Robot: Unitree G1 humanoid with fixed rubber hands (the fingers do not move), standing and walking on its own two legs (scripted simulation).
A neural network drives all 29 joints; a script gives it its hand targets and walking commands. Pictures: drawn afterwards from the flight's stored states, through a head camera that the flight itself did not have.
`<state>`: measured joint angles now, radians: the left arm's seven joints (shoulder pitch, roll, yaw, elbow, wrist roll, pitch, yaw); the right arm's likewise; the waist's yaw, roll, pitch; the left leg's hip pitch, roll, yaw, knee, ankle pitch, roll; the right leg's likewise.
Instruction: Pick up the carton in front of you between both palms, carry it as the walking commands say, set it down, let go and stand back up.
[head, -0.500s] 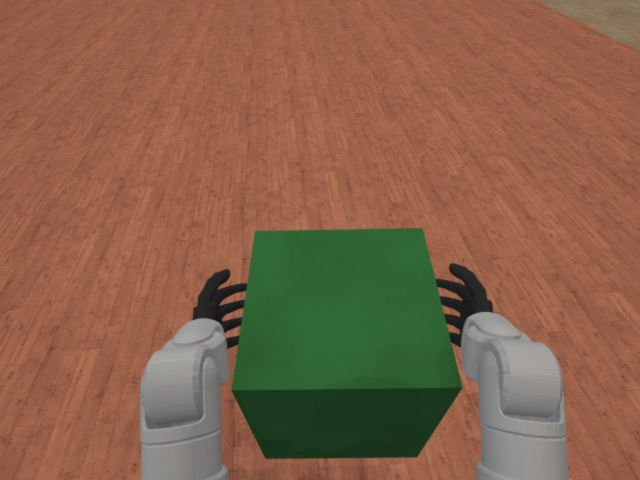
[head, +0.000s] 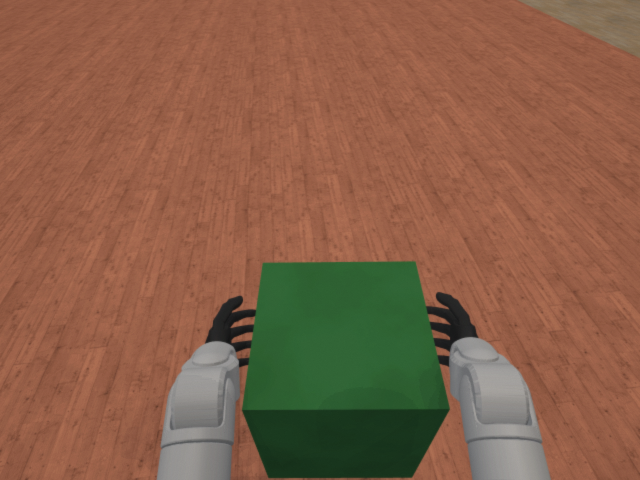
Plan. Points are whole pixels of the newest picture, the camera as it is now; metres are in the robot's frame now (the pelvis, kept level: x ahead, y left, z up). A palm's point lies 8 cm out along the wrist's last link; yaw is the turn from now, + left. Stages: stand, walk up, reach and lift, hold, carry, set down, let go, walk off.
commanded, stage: carry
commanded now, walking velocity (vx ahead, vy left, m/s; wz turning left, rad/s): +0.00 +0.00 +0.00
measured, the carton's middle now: (339, 373) +0.29 +0.00 -0.04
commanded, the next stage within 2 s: hold in 0.86 s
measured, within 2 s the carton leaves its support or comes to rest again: neither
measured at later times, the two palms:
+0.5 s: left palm (214, 367) +0.25 +0.16 +0.04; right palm (459, 364) +0.25 -0.14 +0.04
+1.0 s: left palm (197, 381) +0.24 +0.17 +0.04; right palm (446, 369) +0.25 -0.13 +0.04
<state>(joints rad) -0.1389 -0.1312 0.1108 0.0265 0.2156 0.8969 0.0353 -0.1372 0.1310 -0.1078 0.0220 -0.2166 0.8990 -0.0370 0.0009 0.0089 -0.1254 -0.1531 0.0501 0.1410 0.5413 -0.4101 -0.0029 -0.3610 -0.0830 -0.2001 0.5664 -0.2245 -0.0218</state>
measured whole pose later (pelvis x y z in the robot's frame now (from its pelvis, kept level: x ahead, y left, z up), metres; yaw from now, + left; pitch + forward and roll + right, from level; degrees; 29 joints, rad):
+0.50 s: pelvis -0.03 +0.01 +0.00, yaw +0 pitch +1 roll +0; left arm -0.22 -0.14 0.17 0.20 0.25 0.73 0.03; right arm -0.21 0.14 -0.17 0.19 -0.25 0.74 -0.03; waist 0.00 0.00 -0.10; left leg -0.20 0.03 0.15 0.54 -0.36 0.02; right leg -0.39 -0.09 -0.19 0.51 -0.14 -0.02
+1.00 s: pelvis -0.04 +0.01 +0.01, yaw +4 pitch -5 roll +0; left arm -0.22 -0.14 0.17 0.22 0.25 0.68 0.01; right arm -0.18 0.14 -0.16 0.14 -0.25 0.73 -0.03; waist -0.01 0.03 0.03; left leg -0.06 -0.01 0.05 0.45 -0.30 0.03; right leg -0.21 -0.03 -0.02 0.39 -0.10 0.02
